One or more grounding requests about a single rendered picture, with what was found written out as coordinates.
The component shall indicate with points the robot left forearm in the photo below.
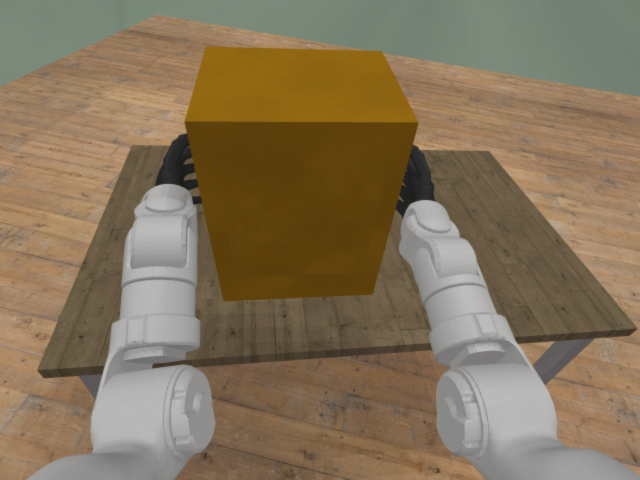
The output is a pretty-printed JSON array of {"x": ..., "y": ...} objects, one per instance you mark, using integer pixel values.
[{"x": 157, "y": 315}]

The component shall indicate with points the left robot upper arm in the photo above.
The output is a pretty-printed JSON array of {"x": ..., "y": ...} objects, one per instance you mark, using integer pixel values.
[{"x": 146, "y": 425}]

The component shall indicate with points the right robot upper arm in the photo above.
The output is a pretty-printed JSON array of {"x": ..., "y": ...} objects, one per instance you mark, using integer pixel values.
[{"x": 500, "y": 418}]

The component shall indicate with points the carton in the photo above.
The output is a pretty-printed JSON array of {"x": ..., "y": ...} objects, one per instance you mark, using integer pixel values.
[{"x": 300, "y": 156}]

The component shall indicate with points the left robot hand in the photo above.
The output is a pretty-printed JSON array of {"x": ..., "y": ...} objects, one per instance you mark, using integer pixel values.
[{"x": 173, "y": 171}]

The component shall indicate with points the table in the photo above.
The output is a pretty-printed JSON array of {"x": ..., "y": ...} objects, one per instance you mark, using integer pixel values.
[{"x": 533, "y": 277}]

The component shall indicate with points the right robot hand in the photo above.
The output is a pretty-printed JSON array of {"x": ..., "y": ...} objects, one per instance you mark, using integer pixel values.
[{"x": 417, "y": 180}]

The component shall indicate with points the robot right forearm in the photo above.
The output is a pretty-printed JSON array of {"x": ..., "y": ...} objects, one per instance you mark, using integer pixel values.
[{"x": 466, "y": 329}]

